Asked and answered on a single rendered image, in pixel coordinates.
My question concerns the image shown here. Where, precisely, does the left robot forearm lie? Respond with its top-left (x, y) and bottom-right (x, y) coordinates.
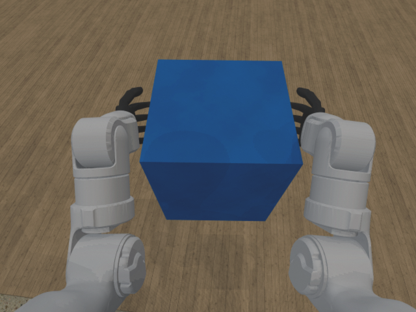
top-left (66, 110), bottom-right (140, 282)

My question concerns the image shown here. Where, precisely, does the right robot forearm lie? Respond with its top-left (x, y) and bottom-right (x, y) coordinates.
top-left (300, 112), bottom-right (376, 285)

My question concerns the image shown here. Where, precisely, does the robot right hand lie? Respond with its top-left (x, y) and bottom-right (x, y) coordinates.
top-left (291, 87), bottom-right (325, 147)

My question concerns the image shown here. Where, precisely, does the carton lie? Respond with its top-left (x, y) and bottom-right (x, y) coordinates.
top-left (140, 59), bottom-right (303, 221)

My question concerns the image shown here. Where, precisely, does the left robot upper arm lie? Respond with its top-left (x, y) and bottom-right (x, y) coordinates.
top-left (15, 233), bottom-right (146, 312)

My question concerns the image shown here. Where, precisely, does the robot left hand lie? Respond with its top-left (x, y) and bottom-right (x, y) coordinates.
top-left (116, 87), bottom-right (150, 144)

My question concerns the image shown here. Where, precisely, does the right robot upper arm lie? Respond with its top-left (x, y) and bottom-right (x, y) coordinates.
top-left (289, 235), bottom-right (416, 312)

